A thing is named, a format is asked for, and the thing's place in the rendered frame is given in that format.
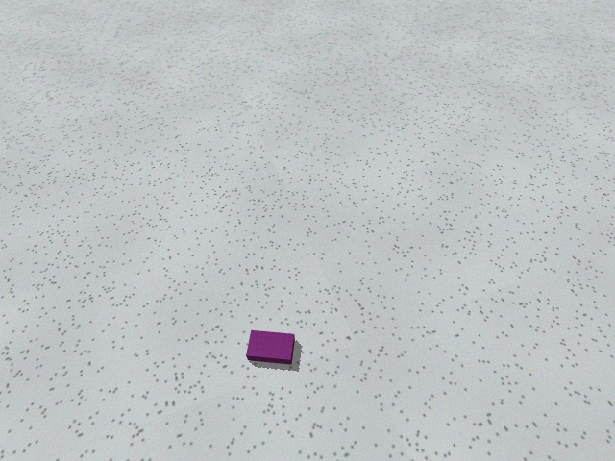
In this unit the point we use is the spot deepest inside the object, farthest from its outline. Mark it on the small box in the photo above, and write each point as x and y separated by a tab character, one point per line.
273	347

